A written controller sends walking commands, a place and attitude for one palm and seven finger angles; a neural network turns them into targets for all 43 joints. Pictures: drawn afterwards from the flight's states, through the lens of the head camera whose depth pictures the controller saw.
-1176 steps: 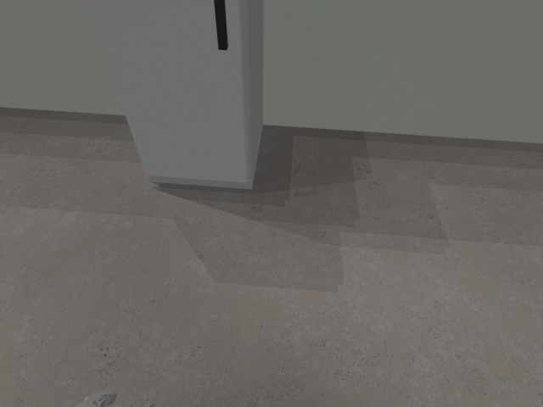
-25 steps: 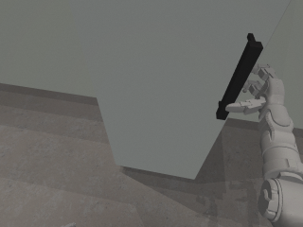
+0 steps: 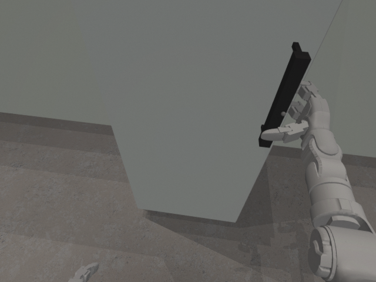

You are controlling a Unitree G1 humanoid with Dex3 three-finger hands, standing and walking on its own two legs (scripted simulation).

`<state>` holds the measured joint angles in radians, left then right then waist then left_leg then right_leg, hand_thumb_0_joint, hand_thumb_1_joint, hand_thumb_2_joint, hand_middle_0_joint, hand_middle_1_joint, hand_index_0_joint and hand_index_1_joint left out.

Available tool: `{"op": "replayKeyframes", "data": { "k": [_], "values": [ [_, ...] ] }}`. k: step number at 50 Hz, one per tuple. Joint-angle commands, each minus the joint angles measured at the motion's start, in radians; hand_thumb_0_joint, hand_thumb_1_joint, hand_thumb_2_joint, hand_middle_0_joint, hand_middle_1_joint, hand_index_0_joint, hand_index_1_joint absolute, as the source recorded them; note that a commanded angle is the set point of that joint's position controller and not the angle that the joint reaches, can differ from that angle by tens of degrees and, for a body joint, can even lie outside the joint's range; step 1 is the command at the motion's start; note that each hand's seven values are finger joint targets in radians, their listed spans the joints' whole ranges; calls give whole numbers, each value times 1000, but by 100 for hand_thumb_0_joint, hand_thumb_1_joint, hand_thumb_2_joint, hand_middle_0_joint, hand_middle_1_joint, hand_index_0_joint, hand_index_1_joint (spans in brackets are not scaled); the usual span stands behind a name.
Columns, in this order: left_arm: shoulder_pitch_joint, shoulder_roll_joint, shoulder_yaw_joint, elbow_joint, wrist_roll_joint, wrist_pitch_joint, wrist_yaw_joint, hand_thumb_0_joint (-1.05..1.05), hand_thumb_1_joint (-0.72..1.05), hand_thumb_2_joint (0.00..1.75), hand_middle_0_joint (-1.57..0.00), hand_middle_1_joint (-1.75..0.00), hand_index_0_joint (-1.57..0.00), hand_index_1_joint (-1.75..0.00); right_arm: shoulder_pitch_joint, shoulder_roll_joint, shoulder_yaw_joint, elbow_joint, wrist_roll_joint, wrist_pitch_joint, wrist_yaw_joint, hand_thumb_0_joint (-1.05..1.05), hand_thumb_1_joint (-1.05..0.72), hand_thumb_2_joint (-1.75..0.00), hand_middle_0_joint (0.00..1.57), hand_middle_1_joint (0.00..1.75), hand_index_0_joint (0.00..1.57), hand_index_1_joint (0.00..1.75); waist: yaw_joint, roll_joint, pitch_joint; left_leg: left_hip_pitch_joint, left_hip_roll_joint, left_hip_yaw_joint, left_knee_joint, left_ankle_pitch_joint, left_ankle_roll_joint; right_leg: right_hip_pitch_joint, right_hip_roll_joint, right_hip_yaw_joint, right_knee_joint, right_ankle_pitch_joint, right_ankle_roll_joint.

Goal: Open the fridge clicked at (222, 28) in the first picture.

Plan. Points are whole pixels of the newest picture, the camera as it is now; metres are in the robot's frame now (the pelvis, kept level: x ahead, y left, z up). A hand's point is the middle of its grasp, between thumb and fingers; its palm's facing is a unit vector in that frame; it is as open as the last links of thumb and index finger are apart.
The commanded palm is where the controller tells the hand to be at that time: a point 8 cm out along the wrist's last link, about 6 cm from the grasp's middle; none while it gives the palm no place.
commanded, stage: slide the fingers in behind the handle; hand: right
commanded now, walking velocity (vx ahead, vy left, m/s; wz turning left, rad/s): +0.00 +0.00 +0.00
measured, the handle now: (278, 100) +0.50 -0.15 +0.14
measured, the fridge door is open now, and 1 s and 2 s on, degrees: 0 0 0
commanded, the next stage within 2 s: grip the handle and tug to test in 0.96 s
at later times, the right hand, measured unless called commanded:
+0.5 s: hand (273, 112) +0.45 -0.13 +0.15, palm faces +0.05 +1.00 +0.00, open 14.0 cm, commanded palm +0.42 -0.18 +0.15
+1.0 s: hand (275, 110) +0.46 -0.14 +0.15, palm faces +0.06 +1.00 -0.01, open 14.0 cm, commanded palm +0.43 -0.18 +0.15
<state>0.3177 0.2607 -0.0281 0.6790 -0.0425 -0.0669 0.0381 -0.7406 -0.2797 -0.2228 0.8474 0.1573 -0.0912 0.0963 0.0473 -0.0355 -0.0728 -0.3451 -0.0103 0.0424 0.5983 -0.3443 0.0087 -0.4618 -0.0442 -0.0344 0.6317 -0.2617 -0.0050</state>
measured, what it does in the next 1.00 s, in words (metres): stands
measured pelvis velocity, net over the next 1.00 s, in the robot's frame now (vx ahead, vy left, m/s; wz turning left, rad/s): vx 0.01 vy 0.00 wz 0.01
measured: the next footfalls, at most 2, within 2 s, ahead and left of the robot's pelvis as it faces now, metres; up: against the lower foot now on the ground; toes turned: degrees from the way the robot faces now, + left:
none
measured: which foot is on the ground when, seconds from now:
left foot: down 0.00-1.00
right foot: down 0.00-1.00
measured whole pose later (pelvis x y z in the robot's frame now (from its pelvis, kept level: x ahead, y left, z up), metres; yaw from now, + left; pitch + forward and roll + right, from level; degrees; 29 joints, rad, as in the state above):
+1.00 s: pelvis +0.01 +0.00 +0.00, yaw +1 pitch +6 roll +1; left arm 0.33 0.25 -0.02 0.68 -0.03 -0.06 0.03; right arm -0.74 -0.26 -0.22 0.86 0.12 -0.11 0.04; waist 0.05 -0.04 -0.08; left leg -0.34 -0.02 0.03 0.59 -0.34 0.01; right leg -0.45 -0.05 -0.04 0.61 -0.26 0.00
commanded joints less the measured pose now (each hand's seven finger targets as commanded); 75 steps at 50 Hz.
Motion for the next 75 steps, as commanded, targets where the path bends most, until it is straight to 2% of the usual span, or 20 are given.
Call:
{"op": "replayKeyframes", "data": {
  "k": [1,4,10,12,20,23,29,33,38,41,44,47,49,52,53,60,63,64,71,75],
  "values": [
    [11,135,54,-100,8,-36,8,0,90,90,-20,-30,-20,-30,-542,-204,-44,-224,-14,-80,-33,0,50,-30,30,120,30,120,24,16,-281,-38,-23,-21,-85,284,11,261,29,40,-53,158,-35],
    [17,131,57,-108,14,-41,1,0,90,90,-20,-30,-20,-30,-508,-185,-34,-262,-25,-107,-46,0,50,-30,30,120,30,120,10,5,-340,-11,-27,-16,-67,324,16,293,28,41,-45,213,-31],
    [16,132,59,-103,13,-32,5,0,90,90,-20,-30,-20,-30,-463,-210,-69,-190,-24,-93,-48,0,50,-30,30,120,30,120,5,72,-307,31,-25,-27,-78,357,10,229,32,21,-54,190,-38],
    [13,126,58,-107,13,-30,4,0,90,90,-20,-30,-20,-30,-490,-173,-34,-224,-26,-89,-44,0,50,-30,30,120,30,120,10,25,-309,23,-25,-24,-76,368,11,247,33,17,-54,203,-35],
    [15,126,61,-104,11,-29,3,0,90,90,-20,-30,-20,-30,-460,-155,-29,-233,-11,-87,-40,0,50,-30,30,120,30,120,16,64,-280,39,-26,-32,-93,386,5,229,37,7,-57,193,-43],
    [14,122,62,-96,9,-30,5,0,90,90,-20,-30,-20,-30,-506,-138,-5,-241,-19,-85,-43,0,50,-30,30,120,30,120,24,27,-268,6,-24,-32,-98,347,5,244,37,10,-57,169,-42],
    [22,131,57,-87,15,-26,12,0,90,90,-20,-30,-20,-30,-496,-218,-70,-190,-16,-94,-51,0,50,-30,30,120,30,120,16,94,-270,44,-20,-41,-103,350,0,200,41,11,-61,152,-46],
    [12,119,59,-98,11,-30,6,0,90,90,-20,-30,-20,-30,-530,-155,-7,-243,-35,-114,-48,0,50,-30,30,120,30,120,17,-26,-324,13,-22,-32,-85,365,12,277,39,15,-52,200,-38],
    [17,126,64,-91,9,-35,1,0,90,90,-20,-30,-20,-30,-520,-108,15,-211,-10,-104,-44,0,50,-30,30,120,30,120,31,34,-307,-5,-30,-22,-88,369,9,282,34,22,-50,208,-37],
    [21,132,61,-87,10,-28,3,0,90,90,-20,-30,-20,-30,-498,-149,-25,-166,-8,-82,-49,0,50,-30,30,120,30,120,23,98,-277,17,-26,-23,-93,373,4,234,36,20,-58,192,-42],
    [21,132,59,-95,15,-19,6,0,90,90,-20,-30,-20,-30,-491,-195,-58,-188,-26,-81,-60,0,50,-30,30,120,30,120,8,69,-291,40,-22,-29,-89,382,5,225,39,12,-60,201,-43],
    [18,118,58,-102,14,-23,-3,0,90,90,-20,-30,-20,-30,-505,-123,5,-235,-36,-97,-56,0,50,-30,30,120,30,120,18,-5,-301,6,-25,-24,-79,389,13,273,35,17,-49,234,-38],
    [23,122,63,-106,16,-29,-5,0,90,90,-20,-30,-20,-30,-491,-125,1,-267,-26,-111,-50,0,50,-30,30,120,30,120,13,14,-336,19,-31,-21,-76,396,14,295,32,21,-43,255,-37],
    [15,128,63,-99,10,-25,2,0,90,90,-20,-30,-20,-30,-485,-151,-25,-230,-6,-102,-40,0,50,-30,30,120,30,120,18,73,-301,29,-30,-24,-86,384,9,254,32,19,-54,211,-38],
    [12,126,62,-102,10,-27,2,0,90,90,-20,-30,-20,-30,-506,-137,-10,-245,-7,-99,-38,0,50,-30,30,120,30,120,20,51,-303,27,-28,-25,-86,381,9,256,35,18,-57,207,-39],
    [10,124,59,-102,13,-23,4,0,90,90,-20,-30,-20,-30,-471,-179,-46,-257,-23,-94,-53,0,17,-44,33,125,33,125,4,19,-312,36,-27,-26,-83,385,13,262,34,19,-55,228,-39],
    [5,120,62,-106,11,-30,0,0,90,90,-20,-30,-20,-30,-481,-123,-2,-298,-18,-100,-48,0,3,-50,35,127,35,127,11,-18,-335,12,-31,-18,-78,384,16,313,31,24,-50,255,-32],
    [11,123,63,-105,12,-30,0,0,90,90,-20,-30,-20,-30,-460,-116,5,-283,-17,-98,-47,0,-1,-52,35,127,35,127,14,20,-329,16,-33,-15,-81,383,15,306,29,25,-48,257,-35],
    [-3,127,58,-95,7,-23,6,0,90,90,-20,-30,-20,-30,-489,-133,-7,-231,-15,-61,-55,0,-34,-66,39,132,39,132,22,42,-250,-8,-28,-18,-102,311,11,253,32,26,-68,169,-37],
    [-4,121,61,-105,14,-31,3,0,90,90,-20,-30,-20,-30,-489,-136,-19,-298,-20,-89,-74,0,-53,-74,41,135,41,135,4,14,-333,15,-29,-19,-86,349,14,302,31,29,-60,223,-34]
  ]
}}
